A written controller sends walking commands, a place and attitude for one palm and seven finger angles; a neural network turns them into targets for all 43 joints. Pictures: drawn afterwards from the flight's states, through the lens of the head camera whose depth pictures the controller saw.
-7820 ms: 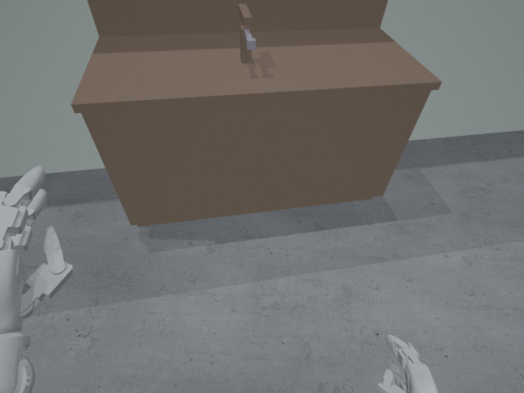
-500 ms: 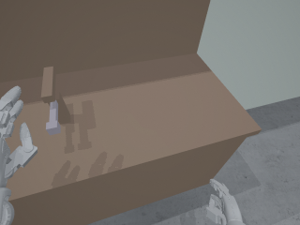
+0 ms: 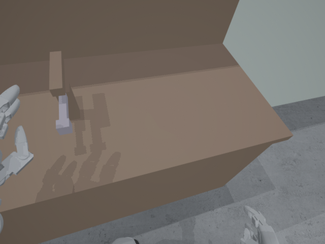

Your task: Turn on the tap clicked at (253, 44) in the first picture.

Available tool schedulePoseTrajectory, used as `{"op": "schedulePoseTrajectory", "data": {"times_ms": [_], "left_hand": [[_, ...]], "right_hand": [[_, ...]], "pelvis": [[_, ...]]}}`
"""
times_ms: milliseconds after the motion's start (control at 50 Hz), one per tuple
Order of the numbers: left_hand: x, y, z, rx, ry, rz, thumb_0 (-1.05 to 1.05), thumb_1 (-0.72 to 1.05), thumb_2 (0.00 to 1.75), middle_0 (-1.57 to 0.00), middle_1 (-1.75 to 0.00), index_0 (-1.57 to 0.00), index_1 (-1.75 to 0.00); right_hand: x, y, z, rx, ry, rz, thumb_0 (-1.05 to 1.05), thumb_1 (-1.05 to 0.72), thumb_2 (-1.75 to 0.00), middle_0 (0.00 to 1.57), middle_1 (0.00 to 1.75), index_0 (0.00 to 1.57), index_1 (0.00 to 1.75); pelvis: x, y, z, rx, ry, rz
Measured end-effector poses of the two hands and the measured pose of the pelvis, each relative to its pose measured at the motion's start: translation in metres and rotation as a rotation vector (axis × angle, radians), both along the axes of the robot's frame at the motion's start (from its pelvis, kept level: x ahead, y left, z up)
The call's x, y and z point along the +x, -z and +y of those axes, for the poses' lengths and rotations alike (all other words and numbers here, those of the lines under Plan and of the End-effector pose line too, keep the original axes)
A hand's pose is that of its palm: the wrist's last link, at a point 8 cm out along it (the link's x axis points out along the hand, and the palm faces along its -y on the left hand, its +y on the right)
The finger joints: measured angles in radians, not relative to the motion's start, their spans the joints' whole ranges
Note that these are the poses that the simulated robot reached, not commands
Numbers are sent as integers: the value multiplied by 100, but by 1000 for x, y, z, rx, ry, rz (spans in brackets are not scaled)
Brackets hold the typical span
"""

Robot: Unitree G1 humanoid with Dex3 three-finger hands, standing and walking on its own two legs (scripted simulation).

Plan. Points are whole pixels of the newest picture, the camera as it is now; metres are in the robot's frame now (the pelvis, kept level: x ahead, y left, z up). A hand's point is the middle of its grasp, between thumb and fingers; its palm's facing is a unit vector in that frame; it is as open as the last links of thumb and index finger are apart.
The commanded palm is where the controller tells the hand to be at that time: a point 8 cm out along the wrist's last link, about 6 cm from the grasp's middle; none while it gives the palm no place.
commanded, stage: come to a stop and stand still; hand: left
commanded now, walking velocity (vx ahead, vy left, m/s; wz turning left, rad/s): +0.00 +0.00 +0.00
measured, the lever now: (64, 126) +0.34 +0.27 +0.06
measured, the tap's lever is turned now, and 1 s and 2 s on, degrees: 0 0 0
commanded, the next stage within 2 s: look again from close up in 0.36 s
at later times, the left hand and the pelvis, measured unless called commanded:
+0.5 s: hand (25, 165) +0.21 +0.25 +0.16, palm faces +0.34 -0.87 -0.36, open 7.4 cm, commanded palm +0.15 +0.28 +0.18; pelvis -0.02 +0.01 +0.00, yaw -1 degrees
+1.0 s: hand (40, 169) +0.20 +0.22 +0.16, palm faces +0.31 -0.87 -0.37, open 7.4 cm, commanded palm +0.15 +0.26 +0.18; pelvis -0.02 -0.01 +0.00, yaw -1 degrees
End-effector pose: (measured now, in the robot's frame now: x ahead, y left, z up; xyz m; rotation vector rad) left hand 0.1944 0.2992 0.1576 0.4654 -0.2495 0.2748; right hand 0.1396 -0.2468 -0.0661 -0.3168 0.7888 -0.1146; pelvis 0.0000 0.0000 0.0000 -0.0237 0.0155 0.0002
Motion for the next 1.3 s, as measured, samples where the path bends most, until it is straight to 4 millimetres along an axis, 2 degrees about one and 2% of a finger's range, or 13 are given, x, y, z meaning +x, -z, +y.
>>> {"op": "schedulePoseTrajectory", "data": {"times_ms": [80, 180, 320, 440, 680, 860, 1080, 1200, 1300], "left_hand": [[-7, -12, 2, 13, -7, -54, 2, 89, 90, -21, -30, -22, -31], [-15, -24, -3, 30, 15, -98, 2, 89, 90, -21, -30, -21, -31], [-20, -20, 0, 12, -13, -61, 1, 89, 90, -21, -30, -21, -31], [-24, -14, -7, -26, -17, -38, 2, 89, 90, -21, -30, -21, -31], [-24, -18, -23, -29, 10, -40, 2, 89, 90, -21, -30, -21, -31], [-27, -19, -33, -19, 26, -21, 2, 89, 90, -21, -30, -21, -31], [-25, -17, -39, -44, 4, -20, 2, 89, 90, -21, -30, -21, -31], [-18, -19, -51, -58, 10, -34, 2, 89, 90, -21, -30, -21, -31], [-12, -18, -63, -64, 22, -23, 2, 89, 90, -21, -30, -21, -31]], "right_hand": [[4, 3, 18, 26, -33, -8, 1, -91, -90, 20, 29, 20, 30], [19, 0, 42, 71, -64, -73, 1, -91, -90, 20, 30, 20, 30], [33, -9, 56, 105, -81, -152, 1, -91, -90, 20, 30, 20, 30], [31, -14, 49, 89, -76, -166, 1, -91, -90, 20, 30, 20, 30], [6, -13, 15, 50, 3, -137, 1, -91, -90, 20, 30, 20, 30], [-5, -8, 2, 56, 40, -126, 1, -91, -90, 20, 30, 20, 30], [0, -7, 4, 84, 26, -136, 1, -91, -90, 20, 30, 20, 30], [8, -8, 3, 110, 11, -148, 1, -91, -90, 20, 30, 20, 30], [14, -7, -6, 118, 17, -146, 1, -91, -90, 20, 30, 20, 30]], "pelvis": [[-4, 1, 6, -3, -4, -6], [-9, 0, 10, -11, 0, -12], [-15, -1, 11, -12, 10, -20], [-17, -2, 8, -12, 14, -29], [-18, -3, -2, -11, 17, -41], [-17, -4, -9, -11, 19, -46], [-17, -4, -18, -4, 27, -46], [-15, -4, -28, -6, 31, -41], [-10, -2, -37, -11, 34, -36]]}}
